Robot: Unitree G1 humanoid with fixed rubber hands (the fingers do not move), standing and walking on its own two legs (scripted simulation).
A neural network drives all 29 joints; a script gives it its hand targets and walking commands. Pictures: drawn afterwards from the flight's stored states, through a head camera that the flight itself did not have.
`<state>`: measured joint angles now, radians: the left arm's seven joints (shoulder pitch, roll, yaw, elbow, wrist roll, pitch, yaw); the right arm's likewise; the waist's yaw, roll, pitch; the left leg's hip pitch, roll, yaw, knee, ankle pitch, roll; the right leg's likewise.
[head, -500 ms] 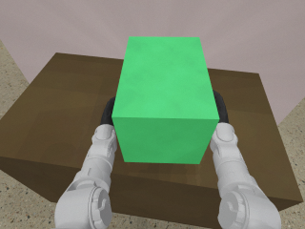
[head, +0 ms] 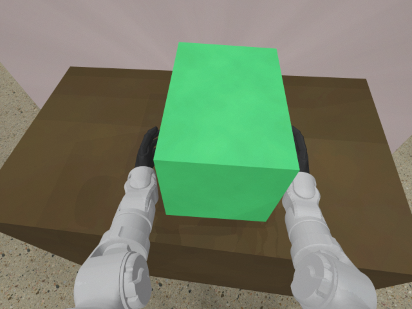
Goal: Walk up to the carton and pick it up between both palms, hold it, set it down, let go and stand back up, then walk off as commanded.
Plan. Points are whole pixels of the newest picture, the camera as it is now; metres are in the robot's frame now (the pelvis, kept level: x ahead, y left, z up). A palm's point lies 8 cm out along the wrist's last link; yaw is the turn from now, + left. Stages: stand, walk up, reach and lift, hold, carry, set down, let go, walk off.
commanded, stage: set down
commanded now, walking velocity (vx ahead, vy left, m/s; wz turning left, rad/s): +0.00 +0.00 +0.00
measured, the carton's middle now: (221, 130) +0.47 -0.03 +0.03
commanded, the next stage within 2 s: none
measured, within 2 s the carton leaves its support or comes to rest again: rests again in 1.78 s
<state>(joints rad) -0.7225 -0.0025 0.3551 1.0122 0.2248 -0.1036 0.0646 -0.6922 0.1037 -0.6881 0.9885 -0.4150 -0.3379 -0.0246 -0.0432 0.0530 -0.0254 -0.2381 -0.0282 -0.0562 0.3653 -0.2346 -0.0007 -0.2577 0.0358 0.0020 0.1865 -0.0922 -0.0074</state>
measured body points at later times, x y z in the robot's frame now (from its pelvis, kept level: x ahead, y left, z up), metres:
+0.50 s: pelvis +0.01 +0.02 -0.01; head +0.13 +0.04 +0.43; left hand +0.43 +0.17 -0.03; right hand +0.41 -0.14 -0.01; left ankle -0.08 +0.10 -0.74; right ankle -0.02 -0.11 -0.75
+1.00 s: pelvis +0.03 +0.03 +0.00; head +0.11 +0.09 +0.43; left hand +0.45 +0.19 -0.01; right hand +0.42 -0.14 +0.01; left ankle -0.05 +0.10 -0.74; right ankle -0.01 -0.12 -0.74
